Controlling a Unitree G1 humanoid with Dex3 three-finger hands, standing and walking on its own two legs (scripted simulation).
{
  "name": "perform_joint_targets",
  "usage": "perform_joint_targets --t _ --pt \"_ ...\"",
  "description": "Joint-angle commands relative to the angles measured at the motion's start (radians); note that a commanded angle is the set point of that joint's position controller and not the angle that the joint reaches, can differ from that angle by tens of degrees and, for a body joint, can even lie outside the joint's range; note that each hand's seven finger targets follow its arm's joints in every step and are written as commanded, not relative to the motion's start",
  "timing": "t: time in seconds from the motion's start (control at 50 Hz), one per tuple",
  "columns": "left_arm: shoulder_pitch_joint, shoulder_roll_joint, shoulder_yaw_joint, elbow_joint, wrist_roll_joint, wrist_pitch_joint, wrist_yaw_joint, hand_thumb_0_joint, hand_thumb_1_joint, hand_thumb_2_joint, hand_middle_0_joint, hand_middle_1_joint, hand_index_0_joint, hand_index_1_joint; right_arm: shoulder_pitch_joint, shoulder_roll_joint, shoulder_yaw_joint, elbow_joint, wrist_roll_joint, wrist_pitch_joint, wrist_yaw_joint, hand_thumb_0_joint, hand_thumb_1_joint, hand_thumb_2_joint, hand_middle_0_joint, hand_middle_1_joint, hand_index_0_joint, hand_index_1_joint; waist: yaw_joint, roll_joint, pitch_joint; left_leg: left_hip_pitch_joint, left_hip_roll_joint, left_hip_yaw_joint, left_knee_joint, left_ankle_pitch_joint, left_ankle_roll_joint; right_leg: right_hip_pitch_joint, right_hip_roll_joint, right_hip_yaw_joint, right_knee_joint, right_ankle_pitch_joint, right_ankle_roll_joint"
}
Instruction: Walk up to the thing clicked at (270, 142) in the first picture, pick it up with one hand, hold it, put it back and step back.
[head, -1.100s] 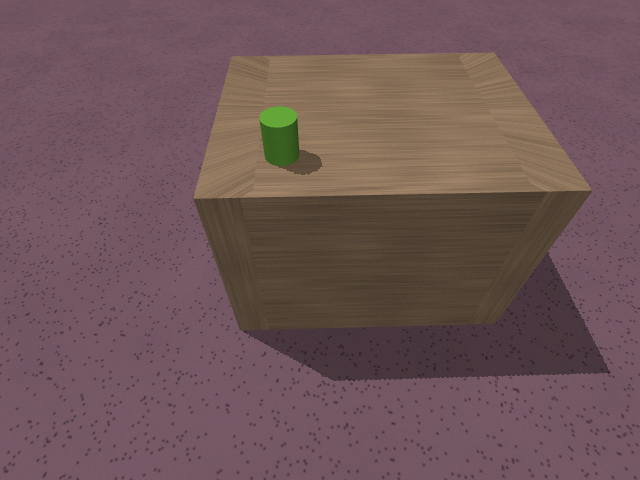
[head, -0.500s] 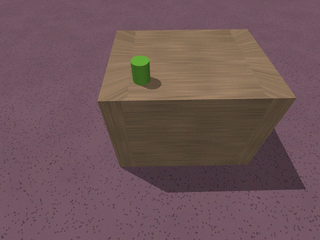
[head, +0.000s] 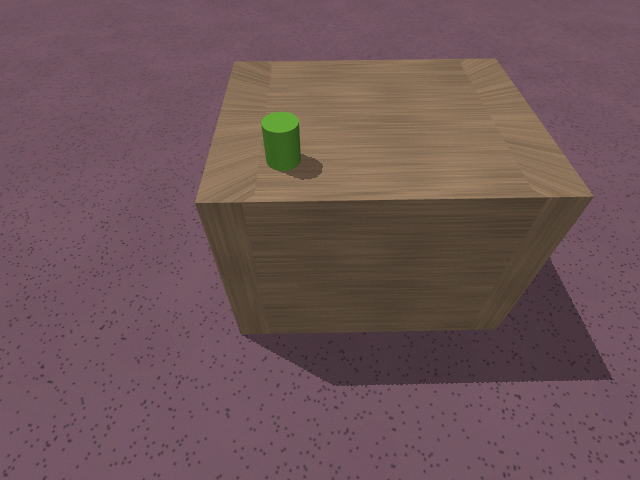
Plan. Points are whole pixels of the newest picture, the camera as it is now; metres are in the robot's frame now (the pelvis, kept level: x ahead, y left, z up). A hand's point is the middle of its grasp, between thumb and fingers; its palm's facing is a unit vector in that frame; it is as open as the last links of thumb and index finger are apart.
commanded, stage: stand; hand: left
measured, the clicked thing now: (281, 141) +0.84 +0.14 -0.08
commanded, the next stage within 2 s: walk up in 0.02 s
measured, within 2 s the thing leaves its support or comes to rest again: neither
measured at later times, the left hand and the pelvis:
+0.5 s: hand out of the picture +0.13 +0.19 -0.15, palm faces +0.02 -0.93 -0.37, open 7.4 cm; pelvis +0.10 -0.08 -0.02, yaw +1 degrees
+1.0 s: hand (238, 354) +0.33 +0.17 -0.15, palm faces -0.03 -0.92 -0.39, open 7.4 cm; pelvis +0.26 -0.12 -0.03, yaw +2 degrees
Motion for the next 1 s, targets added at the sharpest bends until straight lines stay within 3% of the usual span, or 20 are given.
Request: perform_joint_targets --t 0.0,0.04,0.08,0.2,0.26,0.28,0.3,0.32,0.34,0.36,0.44,0.54,0.62,0.64,0.66,0.68,0.78,0.86,0.94,0.98 --pt "0.008 0.286 0.121 -0.123 0.028 -0.017 -0.020 0.000 0.900 0.900 -0.200 -0.300 -0.200 -0.300 0.075 -0.299 -0.094 -0.097 -0.013 -0.043 -0.008 0.000 -0.900 -0.900 0.200 0.300 0.200 0.300 -0.011 -0.049 -0.157 0.038 0.092 -0.116 0.018 -0.284 0.102 0.009 -0.055 0.076 0.048 -0.283 -0.059" --pt "-0.058 0.249 0.126 -0.161 0.042 -0.004 -0.042 0.000 0.900 0.900 -0.200 -0.300 -0.200 -0.300 0.147 -0.343 -0.124 -0.085 -0.026 -0.049 -0.008 0.000 -0.900 -0.900 0.200 0.300 0.200 0.300 -0.053 0.073 0.006 0.025 0.195 -0.291 -0.085 -0.583 0.166 -0.296 -0.025 0.055 0.225 -0.416 -0.058" --pt "-0.087 0.232 0.134 -0.220 0.044 0.006 -0.054 0.000 0.900 0.900 -0.200 -0.300 -0.200 -0.300 0.156 -0.387 -0.153 -0.125 -0.031 -0.069 -0.012 0.000 -0.900 -0.900 0.200 0.300 0.200 0.300 -0.063 0.146 0.112 0.070 0.380 -0.504 -0.183 -0.527 0.274 -0.541 -0.070 0.105 0.534 -0.296 -0.035" --pt "0.007 0.234 0.146 -0.250 0.033 -0.011 -0.089 0.000 0.900 0.900 -0.200 -0.300 -0.200 -0.300 0.083 -0.346 -0.149 -0.231 -0.039 -0.081 0.001 0.000 -0.900 -0.900 0.200 0.300 0.200 0.300 -0.005 0.186 0.028 -0.055 0.246 -0.214 -0.091 -0.287 0.214 -0.296 -0.080 0.056 0.359 -0.250 -0.016" --pt "0.218 0.238 0.166 -0.188 0.034 -0.021 -0.074 0.000 0.900 0.900 -0.200 -0.300 -0.200 -0.300 0.026 -0.293 -0.132 -0.265 -0.037 -0.065 0.007 0.000 -0.900 -0.900 0.200 0.300 0.200 0.300 0.110 0.074 -0.048 -0.283 0.124 -0.040 0.195 -0.185 0.132 0.122 0.005 -0.062 0.175 -0.044 -0.014" --pt "0.340 0.302 0.191 -0.157 0.041 -0.030 -0.060 0.000 0.900 0.900 -0.200 -0.300 -0.200 -0.300 0.067 -0.221 -0.109 -0.270 -0.038 -0.058 0.003 0.000 -0.900 -0.900 0.200 0.300 0.200 0.300 0.161 -0.146 -0.084 -0.434 0.038 0.013 0.475 -0.290 0.106 0.279 -0.014 0.019 0.135 -0.149 -0.019" --pt "0.383 0.402 0.213 -0.190 0.050 -0.039 -0.047 0.000 0.900 0.900 -0.200 -0.300 -0.200 -0.300 0.072 -0.157 -0.083 -0.316 -0.021 -0.062 0.004 0.000 -0.900 -0.900 0.200 0.300 0.200 0.300 0.176 -0.417 -0.054 -0.632 -0.108 0.031 0.762 -0.476 0.059 0.241 -0.276 0.495 -0.117 -0.502 -0.117" --pt "0.273 0.419 0.201 -0.237 0.040 -0.038 -0.049 0.000 0.900 0.900 -0.200 -0.300 -0.200 -0.300 0.085 -0.254 -0.112 -0.295 -0.018 -0.052 -0.006 0.000 -0.900 -0.900 0.200 0.300 0.200 0.300 0.127 -0.252 -0.016 -0.557 -0.048 -0.100 0.833 -0.405 0.048 0.067 -0.394 0.675 -0.201 -0.661 -0.210" --pt "0.183 0.408 0.194 -0.276 0.022 -0.039 -0.050 0.000 0.900 0.900 -0.200 -0.300 -0.200 -0.300 0.115 -0.302 -0.124 -0.277 -0.009 -0.055 -0.002 0.000 -0.900 -0.900 0.200 0.300 0.200 0.300 0.072 -0.135 0.051 -0.545 0.016 -0.121 0.840 -0.315 0.054 -0.008 -0.389 0.613 -0.187 -0.649 -0.252" --pt "0.138 0.368 0.181 -0.288 0.014 -0.041 -0.046 0.000 0.900 0.900 -0.200 -0.300 -0.200 -0.300 0.160 -0.312 -0.129 -0.250 -0.004 -0.058 0.004 0.000 -0.900 -0.900 0.200 0.300 0.200 0.300 0.037 -0.095 0.080 -0.523 0.042 -0.106 0.823 -0.263 0.051 -0.037 -0.330 0.498 -0.161 -0.564 -0.234" --pt "0.134 0.314 0.161 -0.309 0.013 -0.052 -0.043 0.000 0.900 0.900 -0.200 -0.300 -0.200 -0.300 0.228 -0.273 -0.122 -0.234 -0.009 -0.060 0.030 0.000 -0.900 -0.900 0.200 0.300 0.200 0.300 0.016 -0.135 0.087 -0.392 0.068 -0.055 0.624 -0.199 0.025 -0.138 -0.252 0.242 -0.129 -0.269 -0.229" --pt "0.160 0.324 0.159 -0.354 0.015 -0.061 -0.046 0.000 0.900 0.900 -0.200 -0.300 -0.200 -0.300 0.161 -0.248 -0.121 -0.302 -0.015 -0.071 0.046 0.000 -0.900 -0.900 0.200 0.300 0.200 0.300 0.033 -0.119 0.045 -0.285 0.069 0.015 0.357 -0.124 0.028 -0.112 -0.262 0.172 -0.065 -0.121 -0.233" --pt "0.160 0.271 0.127 -0.376 0.014 -0.046 -0.049 0.000 0.900 0.900 -0.200 -0.300 -0.200 -0.300 0.312 -0.265 -0.146 -0.272 -0.021 -0.093 0.025 0.000 -0.900 -0.900 0.200 0.300 0.200 0.300 -0.061 0.021 -0.041 0.095 -0.016 0.092 0.203 -0.039 0.050 -0.281 -0.163 0.037 0.255 -0.015 -0.162" --pt "0.208 0.214 0.112 -0.382 0.008 -0.044 -0.048 0.000 0.900 0.900 -0.200 -0.300 -0.200 -0.300 0.392 -0.326 -0.166 -0.269 -0.028 -0.102 0.012 0.000 -0.900 -0.900 0.200 0.300 0.200 0.300 -0.096 0.201 -0.098 0.223 0.089 -0.102 0.089 -0.222 0.105 -0.388 -0.074 -0.033 0.543 -0.027 -0.117" --pt "0.239 0.173 0.108 -0.393 0.002 -0.039 -0.047 0.000 0.900 0.900 -0.200 -0.300 -0.200 -0.300 0.421 -0.422 -0.182 -0.301 -0.037 -0.110 0.004 0.000 -0.900 -0.900 0.200 0.300 0.200 0.300 -0.089 0.320 -0.105 0.278 0.377 -0.648 -0.070 -0.407 0.210 -0.617 0.069 -0.014 0.761 -0.355 -0.061" --pt "0.211 0.299 0.136 -0.368 0.012 -0.029 -0.030 0.000 0.900 0.900 -0.200 -0.300 -0.200 -0.300 0.366 -0.436 -0.189 -0.322 -0.002 -0.106 0.007 0.000 -0.900 -0.900 0.200 0.300 0.200 0.300 -0.084 0.160 -0.079 0.154 0.442 -0.725 -0.093 -0.472 0.306 -0.572 -0.008 0.121 0.834 -0.396 -0.066" --pt "0.263 0.268 0.131 -0.318 0.003 -0.028 -0.043 0.000 0.900 0.900 -0.200 -0.300 -0.200 -0.300 0.251 -0.329 -0.139 -0.362 -0.001 -0.111 -0.002 0.000 -0.900 -0.900 0.200 0.300 0.200 0.300 -0.002 0.135 0.016 -0.079 0.273 -0.209 -0.018 0.032 0.234 -0.443 -0.081 0.092 0.721 -0.195 -0.027" --pt "0.195 0.238 0.133 -0.353 0.008 -0.028 -0.070 0.000 0.900 0.900 -0.200 -0.300 -0.200 -0.300 0.231 -0.358 -0.148 -0.393 -0.011 -0.111 0.006 0.000 -0.900 -0.900 0.200 0.300 0.200 0.300 -0.012 0.195 0.025 -0.144 0.258 -0.120 -0.012 -0.009 0.253 -0.350 -0.102 0.023 0.498 -0.141 -0.017" --pt "0.237 0.216 0.136 -0.316 0.009 -0.046 -0.050 0.000 0.900 0.900 -0.200 -0.300 -0.200 -0.300 0.190 -0.326 -0.128 -0.404 -0.003 -0.081 0.007 0.000 -0.900 -0.900 0.200 0.300 0.200 0.300 0.028 0.157 -0.027 -0.256 0.192 -0.032 0.174 0.086 0.191 -0.111 -0.007 -0.074 0.291 0.004 -0.024" --pt "0.318 0.261 0.148 -0.289 0.014 -0.063 -0.027 0.000 0.900 0.900 -0.200 -0.300 -0.200 -0.300 0.215 -0.230 -0.095 -0.409 0.006 -0.063 0.001 0.000 -0.900 -0.900 0.200 0.300 0.200 0.300 0.073 -0.036 -0.084 -0.323 0.107 0.032 0.450 -0.018 0.117 0.046 -0.023 -0.004 0.161 0.014 -0.041"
